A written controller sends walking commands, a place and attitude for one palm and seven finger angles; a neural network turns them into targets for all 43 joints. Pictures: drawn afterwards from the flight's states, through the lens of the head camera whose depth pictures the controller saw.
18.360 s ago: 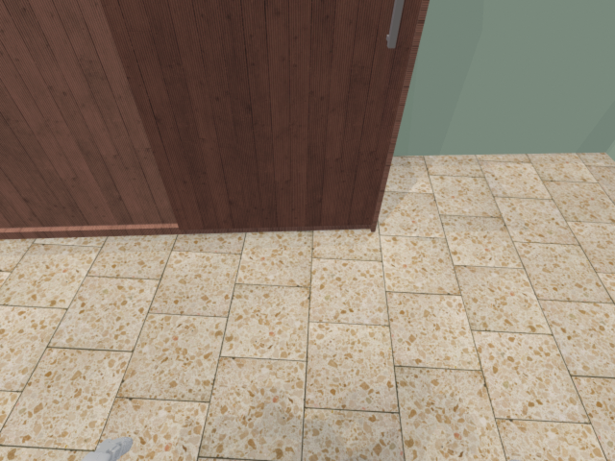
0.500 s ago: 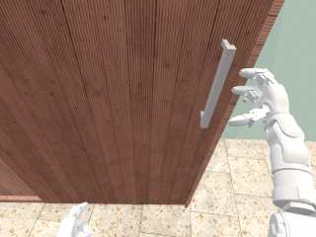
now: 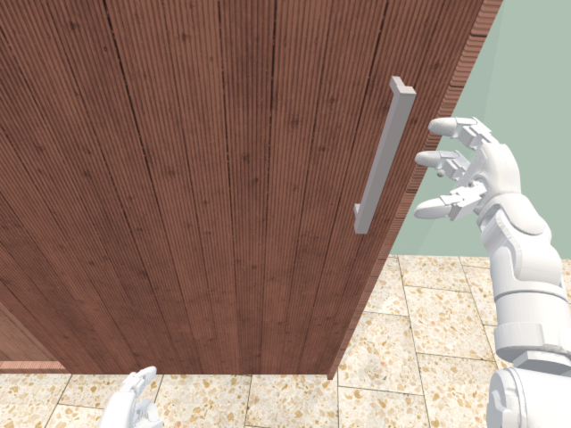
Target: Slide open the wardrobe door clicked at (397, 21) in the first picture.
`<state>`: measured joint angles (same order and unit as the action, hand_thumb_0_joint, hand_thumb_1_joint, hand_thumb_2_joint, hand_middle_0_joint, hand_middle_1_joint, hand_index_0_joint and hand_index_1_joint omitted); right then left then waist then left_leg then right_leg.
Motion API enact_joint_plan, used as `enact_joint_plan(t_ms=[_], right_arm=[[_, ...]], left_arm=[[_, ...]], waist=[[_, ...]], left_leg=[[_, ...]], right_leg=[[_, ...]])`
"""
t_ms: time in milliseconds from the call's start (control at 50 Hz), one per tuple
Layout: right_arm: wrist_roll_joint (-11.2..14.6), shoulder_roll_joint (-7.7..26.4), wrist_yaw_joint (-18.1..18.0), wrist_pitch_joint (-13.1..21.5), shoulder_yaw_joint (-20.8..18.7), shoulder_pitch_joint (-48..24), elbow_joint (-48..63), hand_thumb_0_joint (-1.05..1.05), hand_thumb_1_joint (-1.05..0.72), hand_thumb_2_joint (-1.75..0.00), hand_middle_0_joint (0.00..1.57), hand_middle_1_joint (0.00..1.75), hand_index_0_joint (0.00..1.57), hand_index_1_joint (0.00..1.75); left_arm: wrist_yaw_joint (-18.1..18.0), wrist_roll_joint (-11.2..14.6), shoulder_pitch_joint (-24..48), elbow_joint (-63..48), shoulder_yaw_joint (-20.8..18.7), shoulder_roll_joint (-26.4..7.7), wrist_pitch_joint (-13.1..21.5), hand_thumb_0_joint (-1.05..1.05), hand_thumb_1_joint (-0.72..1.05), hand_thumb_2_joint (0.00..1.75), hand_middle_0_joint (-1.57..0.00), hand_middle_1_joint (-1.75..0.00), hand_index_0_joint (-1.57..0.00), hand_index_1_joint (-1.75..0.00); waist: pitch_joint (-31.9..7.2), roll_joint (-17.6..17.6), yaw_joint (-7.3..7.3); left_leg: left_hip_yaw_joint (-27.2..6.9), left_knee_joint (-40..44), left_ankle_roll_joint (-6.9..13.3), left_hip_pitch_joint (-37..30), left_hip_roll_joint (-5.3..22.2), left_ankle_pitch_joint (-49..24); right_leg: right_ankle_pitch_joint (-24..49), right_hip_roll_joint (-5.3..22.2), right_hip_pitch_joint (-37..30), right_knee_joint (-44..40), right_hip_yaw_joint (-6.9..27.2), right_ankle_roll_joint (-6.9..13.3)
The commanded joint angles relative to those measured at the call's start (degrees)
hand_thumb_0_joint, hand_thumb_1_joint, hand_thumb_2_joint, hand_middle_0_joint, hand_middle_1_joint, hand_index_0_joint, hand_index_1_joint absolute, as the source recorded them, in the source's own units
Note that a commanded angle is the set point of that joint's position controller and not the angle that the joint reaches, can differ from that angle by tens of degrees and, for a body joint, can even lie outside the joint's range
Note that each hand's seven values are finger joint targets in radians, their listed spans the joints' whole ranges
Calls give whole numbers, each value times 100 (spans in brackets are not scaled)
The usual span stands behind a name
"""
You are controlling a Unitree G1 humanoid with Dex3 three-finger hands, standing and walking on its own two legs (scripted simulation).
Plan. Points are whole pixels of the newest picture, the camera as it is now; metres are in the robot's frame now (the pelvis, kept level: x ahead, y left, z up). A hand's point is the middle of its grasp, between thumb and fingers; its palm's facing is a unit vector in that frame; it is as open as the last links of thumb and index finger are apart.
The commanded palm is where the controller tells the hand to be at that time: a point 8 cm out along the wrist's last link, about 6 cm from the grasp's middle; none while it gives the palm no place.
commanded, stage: move the hooked fingers beside the handle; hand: right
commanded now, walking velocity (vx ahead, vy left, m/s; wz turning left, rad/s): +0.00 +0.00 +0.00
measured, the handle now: (376, 164) +0.45 -0.09 +0.18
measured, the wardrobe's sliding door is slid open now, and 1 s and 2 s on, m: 0.00 0.00 0.00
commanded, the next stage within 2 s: feel for the door with the fingertips in 0.32 s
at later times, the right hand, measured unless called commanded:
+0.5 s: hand (427, 187) +0.40 -0.15 +0.18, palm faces -0.07 +1.00 +0.01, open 13.9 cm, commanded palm +0.37 -0.20 +0.19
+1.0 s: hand (410, 184) +0.40 -0.13 +0.18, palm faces -0.06 +1.00 -0.01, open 13.8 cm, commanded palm +0.39 -0.18 +0.19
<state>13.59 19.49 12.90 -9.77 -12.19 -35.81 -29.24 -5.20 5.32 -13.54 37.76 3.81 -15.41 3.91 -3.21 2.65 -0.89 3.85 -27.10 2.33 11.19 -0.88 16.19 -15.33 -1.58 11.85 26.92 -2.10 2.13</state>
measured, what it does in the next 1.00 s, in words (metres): stands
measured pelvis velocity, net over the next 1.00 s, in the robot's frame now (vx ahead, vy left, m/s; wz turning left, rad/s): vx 0.00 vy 0.01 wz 0.01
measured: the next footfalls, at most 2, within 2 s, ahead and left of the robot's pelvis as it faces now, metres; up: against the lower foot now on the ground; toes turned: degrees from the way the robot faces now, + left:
none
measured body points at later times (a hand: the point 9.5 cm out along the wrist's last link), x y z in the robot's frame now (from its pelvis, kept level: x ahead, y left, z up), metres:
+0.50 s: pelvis +0.00 +0.00 +0.00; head -0.01 +0.02 +0.45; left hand +0.14 +0.25 -0.10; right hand +0.40 -0.21 +0.18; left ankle -0.02 +0.09 -0.74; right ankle -0.01 -0.10 -0.74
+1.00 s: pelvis +0.00 +0.01 +0.00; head -0.01 +0.02 +0.45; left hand +0.15 +0.25 -0.10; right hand +0.40 -0.18 +0.18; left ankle -0.02 +0.09 -0.74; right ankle -0.01 -0.10 -0.74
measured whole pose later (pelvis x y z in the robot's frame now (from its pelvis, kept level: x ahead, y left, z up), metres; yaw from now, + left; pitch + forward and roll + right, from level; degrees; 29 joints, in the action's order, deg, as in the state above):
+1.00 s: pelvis +0.00 +0.01 +0.00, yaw +0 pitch +0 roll +0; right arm 11.9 15.3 8.3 -10.5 -9.6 -33.8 -26.8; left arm -4.4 5.0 -13.3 36.8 3.5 -14.7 2.1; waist -2.4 2.0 -0.8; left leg 3.6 -27.4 2.8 11.6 -1.4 16.4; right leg -15.6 -1.0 12.1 27.2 -2.3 1.7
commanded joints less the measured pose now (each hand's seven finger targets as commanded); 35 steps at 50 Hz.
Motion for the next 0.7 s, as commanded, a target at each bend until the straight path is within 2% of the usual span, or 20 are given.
enact_joint_plan(t_ms=[0,20,40,60,80,120,160,200,280,320,340,380,400,420,460,500,540,600,620,680], right_arm=[[66,982,53,-316,-375,-1232,-29,0,50,-30,30,120,30,120],[40,1259,29,-239,-632,-1067,29,0,50,-30,30,120,30,120],[32,1311,16,-31,-599,-1505,651,0,50,-30,30,120,30,120],[23,1519,-19,211,-786,-1702,1195,0,50,-30,30,120,30,120],[-10,1414,-21,394,-707,-1750,1536,0,50,-30,30,120,30,120],[-45,1468,-63,646,-587,-2151,1912,0,50,-30,30,120,30,120],[-28,1471,-29,824,-539,-2715,2379,0,50,-30,30,120,30,120],[19,1537,2,878,-586,-2849,2450,0,50,-30,30,120,30,120],[102,933,99,538,-96,-2582,1496,0,50,-30,30,120,30,120],[90,936,83,283,-167,-2123,886,0,50,-30,30,120,30,120],[106,655,86,165,17,-2077,690,0,50,-30,30,120,30,120],[98,691,26,24,-81,-1936,437,0,50,-30,30,120,30,120],[67,976,-40,37,-326,-1955,482,0,50,-30,30,120,30,120],[50,1021,-87,98,-395,-1754,659,0,50,-30,30,120,30,120],[41,895,-179,362,-297,-2177,1562,0,50,-30,30,120,30,120],[22,852,-270,633,-318,-2239,2057,0,50,-30,30,120,30,120],[-36,739,-316,688,-200,-2026,2163,0,50,-30,30,120,30,120],[-34,351,-356,483,128,-2135,1879,0,50,-30,30,120,30,120],[-50,597,-405,385,-73,-2042,1763,0,50,-30,30,120,30,120],[-74,642,-518,154,-122,-2282,1673,0,50,-30,30,120,30,120]], left_arm=[[7,12,349,-919,-338,-826,93,0,90,90,-20,-30,-20,-30],[19,-7,351,-963,-371,-833,60,0,90,90,-20,-30,-20,-30],[32,-23,394,-1082,-353,-800,72,0,90,90,-20,-30,-20,-30],[32,-32,438,-1167,-379,-739,92,0,90,90,-20,-30,-20,-30],[42,-46,434,-1222,-372,-683,111,0,90,90,-20,-30,-20,-30],[28,-46,416,-1193,-361,-667,110,0,90,90,-20,-30,-20,-30],[-5,-42,460,-1167,-329,-627,195,0,90,90,-20,-30,-20,-30],[-50,-44,461,-1078,-306,-632,273,0,90,90,-20,-30,-20,-30],[-102,0,439,-835,-265,-670,324,0,90,90,-20,-30,-20,-30],[-90,8,387,-767,-312,-743,293,0,90,90,-20,-30,-20,-30],[-73,15,387,-788,-293,-728,274,0,90,90,-20,-30,-20,-30],[-32,7,347,-813,-328,-752,246,0,90,90,-20,-30,-20,-30],[-16,-7,303,-822,-346,-772,224,0,90,90,-20,-30,-20,-30],[16,-31,329,-886,-362,-764,198,0,90,90,-20,-30,-20,-30],[62,-43,451,-1067,-352,-669,238,0,90,90,-20,-30,-20,-30],[105,-74,464,-1103,-358,-608,290,0,90,90,-20,-30,-20,-30],[127,-75,469,-1078,-358,-603,264,0,90,90,-20,-30,-20,-30],[108,-36,519,-990,-332,-591,232,0,90,90,-20,-30,-20,-30],[85,-38,516,-953,-348,-643,188,0,90,90,-20,-30,-20,-30],[38,-42,575,-950,-298,-605,128,0,90,90,-20,-30,-20,-30]], waist=[[-697,-893,56],[-792,-926,130],[-1117,-849,91],[-1533,-700,124],[-1679,-528,113],[-1700,-338,10],[-1873,171,-79],[-1858,320,-112],[-970,95,-232],[-809,-237,-123],[-716,-283,-137],[-820,-463,-77],[-993,-561,-29],[-1203,-520,67],[-1733,-404,60],[-1946,-384,67],[-1859,-321,51],[-1258,-262,-65],[-1142,-368,-15],[-996,-365,-49]], left_leg=[[-245,358,-84,151,218,-1581],[-279,343,-83,16,229,-1670],[-307,281,-75,-151,244,-1867],[-363,213,-67,-375,238,-2090],[-386,164,-81,-427,240,-2278],[-394,182,-79,-317,213,-2197],[-398,200,-33,-275,181,-2083],[-377,252,-16,-225,158,-2008],[-288,418,-19,298,128,-1463],[-272,440,-25,327,142,-1308],[-235,402,-27,372,148,-1300],[-236,363,-39,379,158,-1268],[-239,329,-32,236,170,-1389],[-257,290,-31,55,178,-1580],[-281,172,-22,-214,189,-1998],[-308,110,-38,-329,177,-2279],[-306,104,-47,-270,158,-2365],[-264,217,-54,120,130,-1909],[-278,273,-56,94,140,-1779],[-326,358,-72,107,156,-1579]], right_leg=[[1057,193,-64,-210,344,51],[1136,203,-73,-170,306,59],[1298,184,-181,-160,311,80],[1508,180,-381,-93,289,98],[1668,175,-483,-56,248,118],[1689,210,-682,-22,268,125],[1749,208,-1018,-26,332,114],[1760,208,-1180,-36,383,101],[1186,232,-866,-159,454,88],[1050,236,-656,-189,448,90],[1021,221,-547,-220,454,79],[986,212,-422,-195,457,68],[1099,206,-403,-171,449,61],[1311,210,-478,-143,406,65],[1712,197,-763,-80,395,73],[2002,210,-944,-4,364,83],[2118,239,-1001,4,344,77],[1620,245,-845,-65,353,63],[1478,253,-740,-80,342,73],[1215,197,-583,-137,323,99]])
